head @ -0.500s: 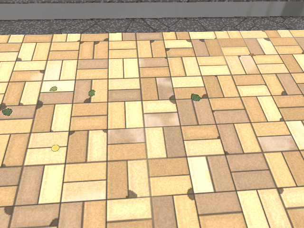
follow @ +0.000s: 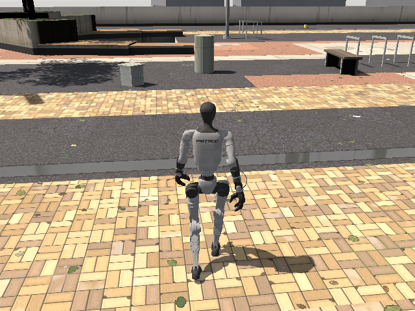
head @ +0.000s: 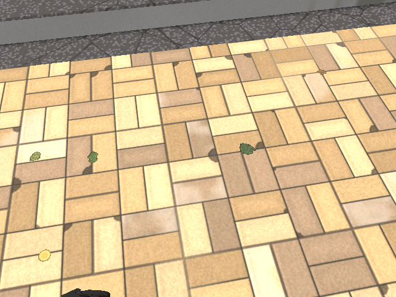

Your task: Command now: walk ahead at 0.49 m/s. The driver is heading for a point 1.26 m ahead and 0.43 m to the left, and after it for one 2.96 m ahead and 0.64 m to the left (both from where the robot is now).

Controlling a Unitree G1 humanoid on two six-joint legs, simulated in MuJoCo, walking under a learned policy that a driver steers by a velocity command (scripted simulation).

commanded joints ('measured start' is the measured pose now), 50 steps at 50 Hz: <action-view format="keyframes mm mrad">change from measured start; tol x16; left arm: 1 430 229 81 85 -23 14 8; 5 251 87 43 96 -28 -11 8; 28 554 47 31 184 -53 -14 18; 50 -51 90 39 -68 -29 5 -3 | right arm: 1 57 -157 -32 -63 1 -9 -3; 21 -520 -84 -16 -271 -15 23 32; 24 -430 -106 -29 -255 -17 9 23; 27 37 -256 -83 -129 -59 -14 -8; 32 -212 -102 -49 -139 -4 -11 12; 50 15 -162 -73 -71 -14 -3 -13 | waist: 1 169 -67 -367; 4 69 -16 -55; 12 46 -38 17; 23 89 -67 21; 28 -52 247 -382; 32 61 54 -38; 50 19 89 -11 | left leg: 1 -631 3 -79 795 -41 21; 16 -659 158 38 151 430 -59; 22 -655 115 51 7 357 -10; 26 -114 66 49 -128 315 78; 28 297 503 -678 -279 231 259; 33 -187 285 -237 -415 363 131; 50 -50 242 -267 -289 695 123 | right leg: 1 773 -440 788 -211 -192 -243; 7 285 -253 308 -366 92 -121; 20 502 -235 170 -377 296 -84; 25 547 -238 124 -77 692 -37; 26 433 -194 89 127 597 -16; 28 -97 52 82 718 -463 35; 29 -175 -24 173 766 -384 18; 43 -168 -115 69 197 61 150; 50 -57 -73 99 25 -20 118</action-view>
